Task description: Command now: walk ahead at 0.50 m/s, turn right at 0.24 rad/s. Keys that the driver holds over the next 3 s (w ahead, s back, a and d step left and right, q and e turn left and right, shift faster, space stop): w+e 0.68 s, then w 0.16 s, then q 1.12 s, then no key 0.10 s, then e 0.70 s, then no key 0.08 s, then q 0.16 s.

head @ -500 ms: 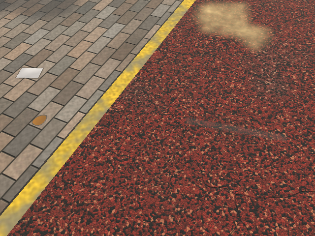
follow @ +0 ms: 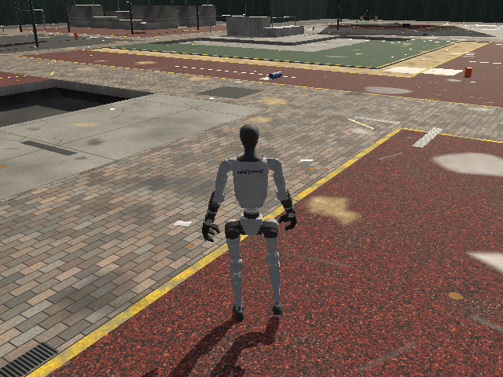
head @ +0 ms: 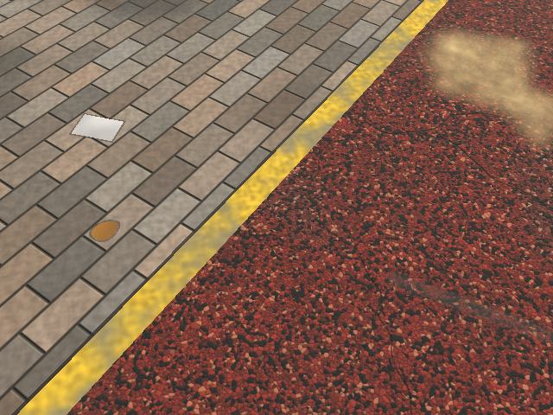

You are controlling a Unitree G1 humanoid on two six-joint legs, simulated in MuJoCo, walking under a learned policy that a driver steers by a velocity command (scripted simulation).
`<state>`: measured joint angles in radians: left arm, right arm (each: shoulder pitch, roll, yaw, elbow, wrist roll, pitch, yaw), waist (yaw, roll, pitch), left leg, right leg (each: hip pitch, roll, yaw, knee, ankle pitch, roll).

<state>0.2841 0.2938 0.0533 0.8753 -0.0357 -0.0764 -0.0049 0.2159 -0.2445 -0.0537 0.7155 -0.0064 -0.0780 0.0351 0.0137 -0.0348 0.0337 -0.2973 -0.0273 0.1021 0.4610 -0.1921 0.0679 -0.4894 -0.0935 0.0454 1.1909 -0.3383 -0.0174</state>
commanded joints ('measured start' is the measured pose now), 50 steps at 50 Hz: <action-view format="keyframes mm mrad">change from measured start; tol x32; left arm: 1 58 51 21 -43 1 22 7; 15 -290 5 3 -215 14 19 -57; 21 152 286 117 -149 10 37 -21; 50 -22 124 31 -231 49 24 22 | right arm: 1 6 -98 -35 -24 -5 -43 -3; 50 -30 -131 -16 -36 17 -16 2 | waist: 1 12 99 -67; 15 -86 76 73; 22 76 -159 -434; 50 -36 57 -118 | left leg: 1 132 285 -207 -294 271 159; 14 388 318 68 -281 383 88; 19 379 293 136 150 987 23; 22 -428 -31 -138 979 -423 -88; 23 -528 31 -211 984 -336 -61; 42 -211 52 -147 36 165 -56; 46 578 367 -593 30 603 264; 50 242 295 -499 -102 543 203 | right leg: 1 -114 -58 65 -11 108 8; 14 -289 -8 -57 -517 341 -33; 19 122 151 -183 -574 158 -139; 22 925 -258 813 -846 80 -460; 30 274 -48 244 -965 487 -287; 40 361 -63 270 -873 281 -199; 44 440 -18 238 -639 647 -129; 47 -113 196 118 99 -287 34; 50 -163 73 57 58 -141 52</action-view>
